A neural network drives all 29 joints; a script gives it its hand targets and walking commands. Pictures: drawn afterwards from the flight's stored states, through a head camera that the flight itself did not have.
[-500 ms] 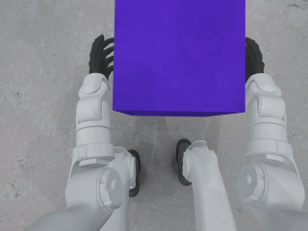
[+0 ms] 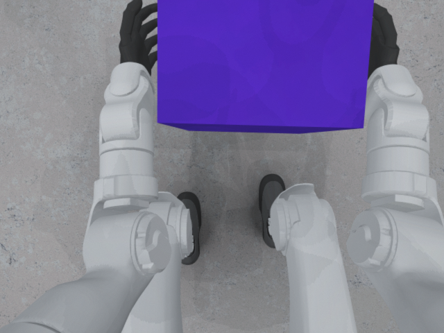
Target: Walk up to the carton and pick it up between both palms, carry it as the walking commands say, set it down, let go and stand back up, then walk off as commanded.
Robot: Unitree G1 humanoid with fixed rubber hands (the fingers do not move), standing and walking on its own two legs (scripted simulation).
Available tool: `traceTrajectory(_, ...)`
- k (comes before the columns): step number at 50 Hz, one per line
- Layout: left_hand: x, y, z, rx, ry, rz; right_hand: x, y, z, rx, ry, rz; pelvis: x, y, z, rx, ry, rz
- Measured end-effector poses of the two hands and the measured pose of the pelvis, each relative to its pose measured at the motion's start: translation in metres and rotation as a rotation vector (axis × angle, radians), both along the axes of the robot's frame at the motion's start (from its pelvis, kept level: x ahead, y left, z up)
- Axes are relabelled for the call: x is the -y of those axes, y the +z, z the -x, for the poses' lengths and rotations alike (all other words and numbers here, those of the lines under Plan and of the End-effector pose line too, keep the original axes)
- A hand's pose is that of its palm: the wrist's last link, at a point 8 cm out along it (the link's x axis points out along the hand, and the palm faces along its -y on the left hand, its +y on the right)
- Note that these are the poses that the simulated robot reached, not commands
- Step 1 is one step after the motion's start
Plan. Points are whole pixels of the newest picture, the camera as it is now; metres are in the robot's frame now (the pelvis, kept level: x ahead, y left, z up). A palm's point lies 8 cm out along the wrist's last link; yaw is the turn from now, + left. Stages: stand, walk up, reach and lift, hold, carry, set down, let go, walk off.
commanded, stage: set down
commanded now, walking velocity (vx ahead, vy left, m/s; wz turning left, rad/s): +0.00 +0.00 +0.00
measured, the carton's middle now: (252, 45) +0.54 -0.08 -0.22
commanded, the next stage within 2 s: none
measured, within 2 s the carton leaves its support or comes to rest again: rests again in 1.26 s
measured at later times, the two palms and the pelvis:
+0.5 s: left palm (158, 60) +0.53 +0.09 -0.22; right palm (353, 68) +0.49 -0.25 -0.24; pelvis -0.01 +0.00 -0.05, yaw +1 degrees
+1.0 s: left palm (163, 47) +0.56 +0.08 -0.22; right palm (353, 63) +0.50 -0.26 -0.25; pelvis -0.02 +0.00 -0.07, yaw +0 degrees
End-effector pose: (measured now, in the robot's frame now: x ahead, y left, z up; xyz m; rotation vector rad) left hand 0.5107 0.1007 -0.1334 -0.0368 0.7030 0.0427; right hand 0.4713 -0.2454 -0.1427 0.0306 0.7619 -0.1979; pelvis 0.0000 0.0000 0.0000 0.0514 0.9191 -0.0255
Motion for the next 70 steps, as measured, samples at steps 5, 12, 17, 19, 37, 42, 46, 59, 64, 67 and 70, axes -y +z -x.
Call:
traceTrajectory(5,0.003,-0.015,-0.005,0.011,0.006,-0.001,0.003,-0.016,-0.004,0.01,-0.004,-0.002,-0.001,-0.011,0.004,0.029,0.0,0.002)
traceTrajectory(12,0.007,-0.034,-0.015,0.015,0.003,-0.015,0.007,-0.037,-0.015,0.013,-0.002,-0.004,0.002,-0.028,0.006,0.033,0.002,-0.005)
traceTrajectory(17,0.009,-0.053,-0.017,-0.003,-0.003,-0.029,0.008,-0.057,-0.017,-0.006,0.0,-0.007,0.003,-0.038,0.006,0.038,0.003,-0.01)
traceTrajectory(19,0.009,-0.062,-0.017,-0.011,-0.005,-0.032,0.008,-0.066,-0.017,-0.016,0.007,0.0,0.004,-0.042,0.005,0.043,0.004,-0.011)
traceTrajectory(37,0.029,-0.08,-0.05,0.073,-0.024,-0.042,0.022,-0.106,-0.031,0.054,-0.022,0.0,0.004,-0.063,0.021,0.312,-0.004,-0.007)
traceTrajectory(42,0.027,-0.083,-0.045,0.049,-0.016,-0.037,0.02,-0.108,-0.028,0.031,-0.018,-0.004,0.004,-0.067,0.023,0.335,-0.005,-0.007)
traceTrajectory(46,0.024,-0.086,-0.044,0.042,-0.009,-0.028,0.018,-0.108,-0.029,0.024,-0.016,-0.002,0.003,-0.068,0.023,0.335,-0.004,-0.003)
traceTrajectory(59,0.018,-0.095,-0.043,0.018,-0.012,-0.02,0.015,-0.107,-0.035,-0.005,-0.004,0.005,-0.002,-0.073,0.016,0.29,0.002,0.011)
traceTrajectory(64,0.017,-0.098,-0.04,0.002,-0.021,-0.032,0.015,-0.105,-0.037,-0.017,-0.001,0.001,-0.001,-0.076,0.013,0.265,0.007,0.01)
traceTrajectory(67,0.016,-0.099,-0.037,-0.006,-0.022,-0.033,0.015,-0.104,-0.038,-0.021,0.004,0.0,0.0,-0.077,0.011,0.244,0.011,0.008)
traceTrajectory(70,0.016,-0.101,-0.034,-0.016,-0.019,-0.029,0.016,-0.103,-0.039,-0.027,0.01,0.001,0.0,-0.079,0.009,0.214,0.016,0.008)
